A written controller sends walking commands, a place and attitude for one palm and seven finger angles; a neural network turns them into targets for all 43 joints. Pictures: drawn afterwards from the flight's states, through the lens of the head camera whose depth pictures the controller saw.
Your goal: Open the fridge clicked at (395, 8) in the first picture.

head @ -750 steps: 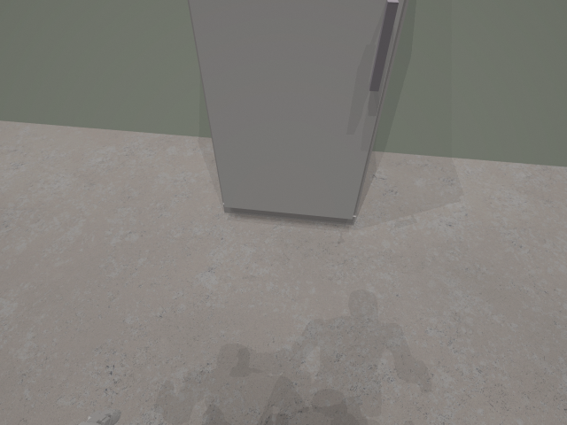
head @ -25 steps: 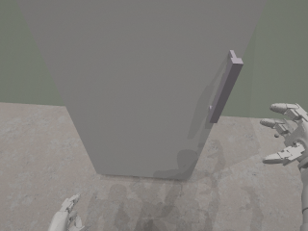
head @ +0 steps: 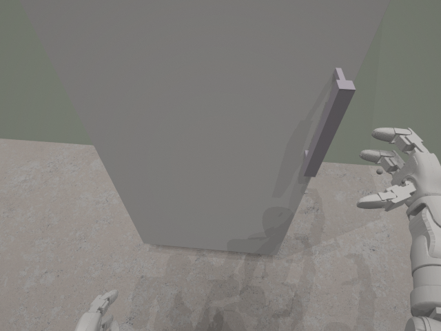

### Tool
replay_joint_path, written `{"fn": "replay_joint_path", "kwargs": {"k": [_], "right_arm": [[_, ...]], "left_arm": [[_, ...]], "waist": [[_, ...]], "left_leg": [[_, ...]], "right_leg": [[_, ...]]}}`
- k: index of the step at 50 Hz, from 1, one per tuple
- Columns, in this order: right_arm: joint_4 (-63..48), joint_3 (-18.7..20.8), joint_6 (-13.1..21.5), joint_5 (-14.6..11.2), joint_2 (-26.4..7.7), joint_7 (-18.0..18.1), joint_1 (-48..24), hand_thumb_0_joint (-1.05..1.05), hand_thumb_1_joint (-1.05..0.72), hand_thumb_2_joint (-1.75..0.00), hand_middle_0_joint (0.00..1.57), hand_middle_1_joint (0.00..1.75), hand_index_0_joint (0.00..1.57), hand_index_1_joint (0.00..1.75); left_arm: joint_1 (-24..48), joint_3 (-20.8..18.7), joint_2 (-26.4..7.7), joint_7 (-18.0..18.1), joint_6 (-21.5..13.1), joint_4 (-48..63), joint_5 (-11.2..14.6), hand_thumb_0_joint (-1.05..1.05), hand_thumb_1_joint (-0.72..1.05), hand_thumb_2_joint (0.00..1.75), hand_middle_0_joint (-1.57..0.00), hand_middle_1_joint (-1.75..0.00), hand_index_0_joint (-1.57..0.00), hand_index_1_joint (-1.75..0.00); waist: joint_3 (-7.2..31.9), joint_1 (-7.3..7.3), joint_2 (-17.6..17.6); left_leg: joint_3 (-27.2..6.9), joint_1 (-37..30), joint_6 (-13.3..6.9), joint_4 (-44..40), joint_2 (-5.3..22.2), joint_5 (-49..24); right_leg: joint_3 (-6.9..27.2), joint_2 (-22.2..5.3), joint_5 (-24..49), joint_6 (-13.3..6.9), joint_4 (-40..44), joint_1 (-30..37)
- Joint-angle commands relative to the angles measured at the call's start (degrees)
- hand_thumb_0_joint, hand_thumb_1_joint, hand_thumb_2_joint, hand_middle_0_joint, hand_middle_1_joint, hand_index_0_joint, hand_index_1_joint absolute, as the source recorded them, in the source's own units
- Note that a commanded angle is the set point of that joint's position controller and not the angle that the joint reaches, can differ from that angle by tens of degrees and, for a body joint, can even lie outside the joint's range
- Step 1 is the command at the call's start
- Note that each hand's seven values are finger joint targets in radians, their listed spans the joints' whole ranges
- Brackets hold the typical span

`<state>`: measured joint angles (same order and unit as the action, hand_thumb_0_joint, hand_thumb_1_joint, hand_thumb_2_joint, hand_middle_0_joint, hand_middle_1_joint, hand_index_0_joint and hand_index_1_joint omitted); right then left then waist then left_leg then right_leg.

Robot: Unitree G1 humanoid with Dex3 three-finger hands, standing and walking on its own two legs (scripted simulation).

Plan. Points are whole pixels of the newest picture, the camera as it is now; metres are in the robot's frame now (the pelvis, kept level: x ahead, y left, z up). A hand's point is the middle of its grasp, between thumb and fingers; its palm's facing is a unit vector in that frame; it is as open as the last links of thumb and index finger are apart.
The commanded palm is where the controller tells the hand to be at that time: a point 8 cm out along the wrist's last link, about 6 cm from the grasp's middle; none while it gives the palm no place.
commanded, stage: move the hooked fingers beside the handle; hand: right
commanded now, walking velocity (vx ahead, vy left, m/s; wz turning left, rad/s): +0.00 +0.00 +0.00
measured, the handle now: (322, 127) +0.50 -0.16 +0.10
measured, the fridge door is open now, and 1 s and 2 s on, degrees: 0 0 0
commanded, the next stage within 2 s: feel for the door with the fingertips in 1.36 s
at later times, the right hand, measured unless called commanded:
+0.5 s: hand (367, 150) +0.44 -0.24 +0.11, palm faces +0.02 +1.00 +0.00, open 14.0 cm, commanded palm +0.42 -0.28 +0.11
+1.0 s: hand (372, 154) +0.43 -0.24 +0.11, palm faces +0.02 +1.00 +0.01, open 14.0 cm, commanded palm +0.40 -0.28 +0.11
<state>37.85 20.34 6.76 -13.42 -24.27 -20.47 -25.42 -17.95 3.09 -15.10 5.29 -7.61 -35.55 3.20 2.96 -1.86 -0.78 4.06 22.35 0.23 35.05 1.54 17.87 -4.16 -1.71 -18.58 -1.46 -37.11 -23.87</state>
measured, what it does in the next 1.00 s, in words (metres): stands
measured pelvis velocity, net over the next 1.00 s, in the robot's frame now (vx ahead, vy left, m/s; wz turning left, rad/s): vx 0.01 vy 0.00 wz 0.01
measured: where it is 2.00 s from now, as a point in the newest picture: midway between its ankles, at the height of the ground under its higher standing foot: outside the picture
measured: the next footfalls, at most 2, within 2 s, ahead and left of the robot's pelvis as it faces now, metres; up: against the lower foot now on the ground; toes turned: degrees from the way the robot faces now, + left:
none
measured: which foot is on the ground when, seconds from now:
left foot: down 0.00-1.00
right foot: down 0.00-1.00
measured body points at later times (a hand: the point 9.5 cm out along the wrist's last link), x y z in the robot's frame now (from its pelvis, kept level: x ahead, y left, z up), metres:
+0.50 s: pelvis +0.00 +0.00 -0.01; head +0.06 -0.01 +0.44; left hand +0.06 +0.27 -0.11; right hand +0.43 -0.29 +0.11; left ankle +0.00 +0.12 -0.72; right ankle +0.00 -0.10 -0.73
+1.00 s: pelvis +0.01 +0.00 -0.01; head +0.05 -0.01 +0.44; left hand +0.07 +0.26 -0.11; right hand +0.42 -0.30 +0.11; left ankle +0.00 +0.12 -0.72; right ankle +0.00 -0.10 -0.73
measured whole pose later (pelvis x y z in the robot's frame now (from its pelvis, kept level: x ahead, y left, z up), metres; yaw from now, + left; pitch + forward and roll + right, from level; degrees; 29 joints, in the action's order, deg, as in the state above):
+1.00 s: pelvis +0.01 +0.00 -0.01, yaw +1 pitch +10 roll +2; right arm 50.0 21.9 12.1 -12.5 -27.8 -21.2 -34.4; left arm -21.6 1.9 -15.6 3.8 -0.4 -35.6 3.0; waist 4.8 -3.8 -0.6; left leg 3.8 28.0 0.3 37.3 0.6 18.8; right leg -4.2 -2.8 -20.7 -1.6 -41.2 -30.1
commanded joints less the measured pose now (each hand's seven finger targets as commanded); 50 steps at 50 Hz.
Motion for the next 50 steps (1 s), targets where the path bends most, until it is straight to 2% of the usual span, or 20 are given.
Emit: {"fn": "replay_joint_path", "kwargs": {"k": [1,4,5,9,11,12,15,19,22,26,28,30,32,35,36,38,41,43,45,50], "right_arm": [[-10.1,4.5,4.7,-0.6,-16.4,0.6,-23.5,0.00,0.50,-0.30,0.30,1.20,0.30,1.20],[-8.1,2.9,5.1,-0.6,-15.2,0.2,-26.4,0.00,0.50,-0.30,0.30,1.20,0.30,1.20],[-7.1,3.7,5.4,-0.7,-16.6,0.2,-27.1,0.00,0.50,-0.30,0.30,1.20,0.30,1.20],[-2.6,4.0,6.3,0.0,-18.0,-0.4,-31.1,0.00,0.50,-0.30,0.30,1.20,0.30,1.20],[-3.0,2.8,7.3,0.2,-17.2,-0.7,-33.6,0.00,0.50,-0.30,0.30,1.20,0.30,1.20],[-3.2,3.4,7.7,0.3,-18.0,-0.8,-32.7,0.00,0.50,-0.30,0.30,1.20,0.30,1.20],[0.1,3.5,8.0,-0.3,-18.3,-1.0,-33.6,0.00,0.50,-0.30,0.30,1.20,0.30,1.20],[5.1,3.5,7.9,0.7,-19.1,-0.9,-36.0,0.00,0.50,-0.30,0.30,1.20,0.30,1.20],[4.6,4.7,9.4,1.4,-21.1,-0.7,-37.9,0.00,0.50,-0.30,0.30,1.20,0.30,1.20],[4.5,4.2,11.0,1.2,-20.5,-0.5,-40.5,0.00,0.50,-0.30,0.30,1.20,0.30,1.20],[7.7,3.3,10.6,1.4,-19.7,-0.4,-42.1,0.00,0.50,-0.30,0.30,1.20,0.30,1.20],[9.5,5.6,10.4,1.6,-22.0,-0.3,-37.9,0.00,0.50,-0.30,0.30,1.20,0.30,1.20],[7.3,5.3,10.3,1.7,-21.2,-0.4,-36.5,0.00,0.50,-0.30,0.30,1.20,0.30,1.20],[6.7,6.4,10.5,1.3,-22.1,-0.4,-34.7,0.00,0.50,-0.30,0.30,1.20,0.30,1.20],[6.5,8.4,10.5,1.3,-24.3,-0.4,-34.2,0.00,0.50,-0.30,0.30,1.20,0.30,1.20],[2.2,6.8,11.0,1.0,-22.4,-0.7,-35.0,0.00,0.50,-0.30,0.30,1.20,0.30,1.20],[0.2,8.6,11.1,0.3,-23.7,-0.9,-32.7,0.00,0.50,-0.30,0.30,1.20,0.30,1.20],[-1.7,5.3,10.6,-0.1,-19.5,-1.4,-32.7,0.00,0.50,-0.30,0.30,1.20,0.30,1.20],[0.0,5.1,9.7,-0.6,-19.2,-1.4,-31.5,0.00,0.50,-0.30,0.30,1.20,0.30,1.20],[-1.3,2.1,8.8,-0.5,-16.0,-0.5,-34.2,0.00,0.50,-0.30,0.30,1.20,0.30,1.20]], "left_arm": [[-0.3,-3.9,-9.1,0.4,-1.6,6.3,0.2,0.00,0.90,0.90,-0.20,-0.30,-0.20,-0.30],[-0.7,-4.0,-9.0,0.4,-1.2,5.7,0.2,0.00,0.90,0.90,-0.20,-0.30,-0.20,-0.30],[-1.4,-4.0,-9.4,0.4,-0.8,5.5,0.0,0.00,0.90,0.90,-0.20,-0.30,-0.20,-0.30],[-2.0,-4.0,-9.6,0.4,0.1,4.9,0.1,0.00,0.90,0.90,-0.20,-0.30,-0.20,-0.30],[-2.5,-4.1,-9.5,0.3,0.5,4.9,0.0,0.00,0.90,0.90,-0.20,-0.30,-0.20,-0.30],[-3.0,-4.3,-9.6,0.1,0.7,4.9,-0.1,0.00,0.90,0.90,-0.20,-0.30,-0.20,-0.30],[-4.0,-4.4,-9.9,0.0,1.4,4.2,-0.1,0.00,0.90,0.90,-0.20,-0.30,-0.20,-0.30],[-4.6,-4.2,-10.2,-0.2,2.4,4.0,-0.1,0.00,0.90,0.90,-0.20,-0.30,-0.20,-0.30],[-5.6,-4.4,-10.2,-0.4,3.0,4.2,-0.5,0.00,0.90,0.90,-0.20,-0.30,-0.20,-0.30],[-6.5,-4.7,-10.2,-0.5,3.5,3.8,-0.4,0.00,0.90,0.90,-0.20,-0.30,-0.20,-0.30],[-6.9,-4.6,-10.3,-0.5,3.8,3.0,-0.5,0.00,0.90,0.90,-0.20,-0.30,-0.20,-0.30],[-7.7,-4.7,-10.7,-0.7,4.4,3.5,-0.7,0.00,0.90,0.90,-0.20,-0.30,-0.20,-0.30],[-7.3,-4.8,-10.3,-1.0,4.6,4.5,-0.7,0.00,0.90,0.90,-0.20,-0.30,-0.20,-0.30],[-7.3,-4.9,-10.3,-1.2,5.2,5.2,-0.6,0.00,0.90,0.90,-0.20,-0.30,-0.20,-0.30],[-7.4,-4.9,-10.5,-1.1,5.4,5.4,-0.6,0.00,0.90,0.90,-0.20,-0.30,-0.20,-0.30],[-6.7,-5.0,-10.0,-1.2,5.4,6.1,-0.5,0.00,0.90,0.90,-0.20,-0.30,-0.20,-0.30],[-7.0,-5.1,-10.1,-1.1,5.5,5.9,-0.4,0.00,0.90,0.90,-0.20,-0.30,-0.20,-0.30],[-6.0,-5.1,-9.6,-1.2,5.2,6.2,-0.1,0.00,0.90,0.90,-0.20,-0.30,-0.20,-0.30],[-6.1,-5.1,-9.9,-1.0,5.2,5.9,0.0,0.00,0.90,0.90,-0.20,-0.30,-0.20,-0.30],[-5.3,-4.9,-9.7,-0.8,4.7,5.6,-0.1,0.00,0.90,0.90,-0.20,-0.30,-0.20,-0.30]], "waist": [[15.5,-0.19,-2.4],[15.9,-1.11,-3.7],[15.8,-1.22,-0.6],[15.5,-1.76,-2.8],[17.7,-2.12,-3.8],[19.6,-1.44,-5.6],[18.8,-2.29,-2.0],[15.8,-2.71,-2.7],[20.7,-2.38,-4.9],[21.7,-3.19,-4.5],[19.2,-4.02,-3.6],[20.6,-2.52,-2.7],[22.2,-2.04,-4.7],[21.1,-1.94,-2.3],[21.4,-1.55,-1.4],[23.0,-1.71,-5.2],[23.1,-1.63,-3.8],[22.0,-2.06,-6.9],[19.2,-2.38,-3.8],[18.5,-3.00,-4.9]], "left_leg": [[-1.3,-2.7,-1.7,-2.9,-2.2,-15.6],[-1.4,-1.4,-1.6,-2.8,-2.1,-15.2],[-1.4,-2.5,-1.6,-2.8,-2.1,-16.0],[-1.7,-0.8,-1.6,-2.4,-2.2,-15.0],[-1.8,-0.9,-1.6,-1.9,-2.3,-16.9],[-1.7,-1.2,-1.8,-1.4,-2.3,-17.2],[-1.6,-1.0,-1.6,-1.4,-2.5,-18.2],[-1.7,1.2,-1.5,-1.3,-2.4,-15.6],[-2.3,-0.2,-1.5,-0.4,-2.5,-17.5],[-2.0,1.2,-1.4,-0.1,-3.0,-17.5],[-1.8,2.9,-1.3,-0.3,-2.9,-15.8],[-1.7,0.9,-1.6,0.3,-2.9,-17.1],[-2.1,0.3,-1.3,0.6,-2.9,-18.9],[-2.1,-0.9,-1.4,0.6,-3.0,-19.2],[-2.2,-1.7,-1.2,0.6,-3.2,-19.8],[-2.4,-1.6,-1.2,0.7,-3.1,-21.2],[-2.3,-1.9,-1.2,0.6,-3.4,-21.9],[-2.1,-0.1,-1.4,0.1,-3.4,-20.4],[-1.7,0.4,-1.5,-0.4,-3.5,-18.8],[-1.3,2.9,-1.6,-0.6,-3.3,-15.5]], "right_leg": [[4.9,0.2,16.6,0.0,4.4,9.9],[4.8,0.3,15.9,0.1,3.9,10.3],[4.7,0.3,16.3,-0.2,3.5,9.0],[4.7,0.5,14.6,-0.1,3.1,7.8],[4.6,0.5,16.9,-0.3,2.4,9.3],[4.8,0.5,18.1,0.0,2.2,10.0],[4.7,0.3,18.6,-0.3,1.4,8.6],[4.6,0.5,14.9,-0.3,1.7,5.1],[4.4,0.6,17.2,-0.3,0.8,6.6],[4.7,0.2,18.3,-0.3,0.2,7.9],[4.8,0.1,16.0,-0.3,0.3,6.1],[4.6,0.2,17.6,-0.4,0.1,5.1],[4.0,0.3,18.9,-0.3,0.0,5.7],[3.6,0.1,18.5,-0.6,-0.2,3.9],[3.6,0.2,18.5,-0.6,0.1,3.4],[3.4,0.2,20.4,-0.5,-0.1,5.6],[3.6,-0.1,21.9,-0.6,-0.2,6.5],[3.7,-0.1,21.3,-0.5,0.0,8.1],[3.8,-0.2,19.4,-0.6,0.3,6.6],[4.7,-0.1,17.4,-0.4,0.5,8.3]]}}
